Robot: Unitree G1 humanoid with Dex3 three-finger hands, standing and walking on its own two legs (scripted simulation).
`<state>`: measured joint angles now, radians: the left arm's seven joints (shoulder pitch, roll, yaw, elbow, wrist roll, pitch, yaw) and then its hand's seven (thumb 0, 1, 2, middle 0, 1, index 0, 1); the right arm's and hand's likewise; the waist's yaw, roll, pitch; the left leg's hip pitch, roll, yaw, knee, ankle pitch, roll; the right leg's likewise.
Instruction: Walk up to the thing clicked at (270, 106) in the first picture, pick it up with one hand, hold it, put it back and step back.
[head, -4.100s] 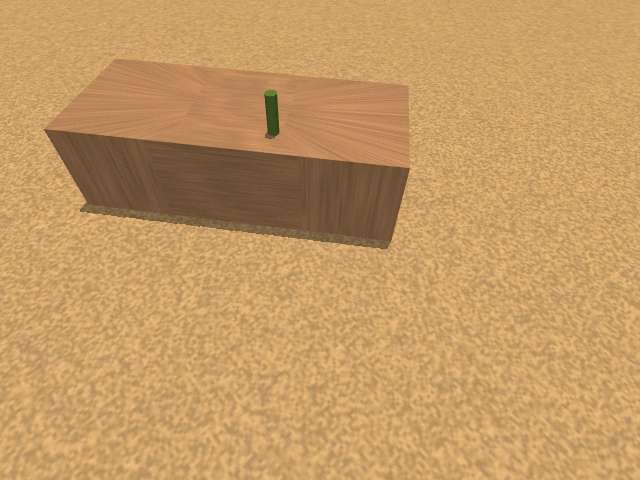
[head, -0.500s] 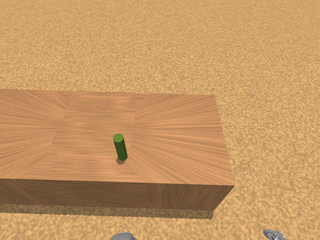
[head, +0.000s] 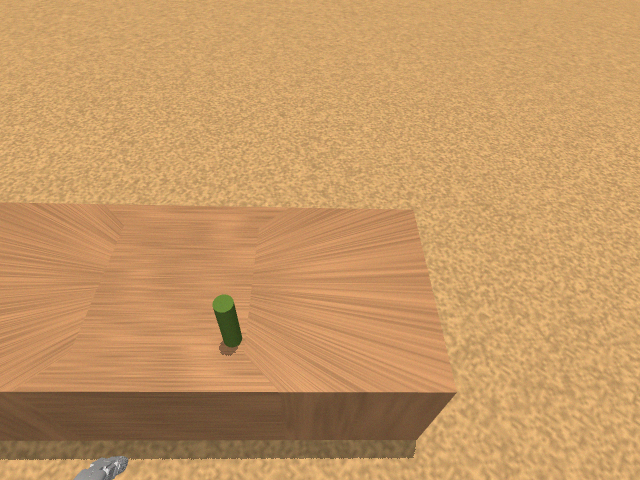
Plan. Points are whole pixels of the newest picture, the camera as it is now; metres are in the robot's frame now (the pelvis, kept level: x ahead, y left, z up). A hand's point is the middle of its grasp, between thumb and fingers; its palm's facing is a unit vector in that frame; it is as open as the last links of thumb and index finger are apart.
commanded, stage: walk up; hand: left
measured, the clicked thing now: (228, 322) +0.48 +0.19 -0.31
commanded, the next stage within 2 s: stand in 0.88 s
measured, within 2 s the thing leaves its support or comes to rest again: neither
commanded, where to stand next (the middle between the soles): +0.05 -0.02 m, yaw +1 degrees
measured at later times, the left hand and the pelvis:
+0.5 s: hand out of the picture +0.07 +0.25 -0.15, palm faces -0.01 -0.95 -0.32, open 7.4 cm; pelvis +0.00 +0.00 +0.01, yaw +1 degrees
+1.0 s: hand out of the picture +0.09 +0.25 -0.15, palm faces -0.02 -0.95 -0.32, open 7.4 cm; pelvis +0.02 +0.00 +0.01, yaw +1 degrees
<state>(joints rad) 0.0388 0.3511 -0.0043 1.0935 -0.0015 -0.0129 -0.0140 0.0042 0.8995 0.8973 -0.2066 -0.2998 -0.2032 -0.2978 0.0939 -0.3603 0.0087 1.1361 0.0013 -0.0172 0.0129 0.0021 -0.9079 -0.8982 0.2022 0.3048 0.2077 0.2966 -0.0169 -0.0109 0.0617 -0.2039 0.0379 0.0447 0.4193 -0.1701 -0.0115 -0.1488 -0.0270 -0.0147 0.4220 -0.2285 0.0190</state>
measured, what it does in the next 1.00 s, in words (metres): stands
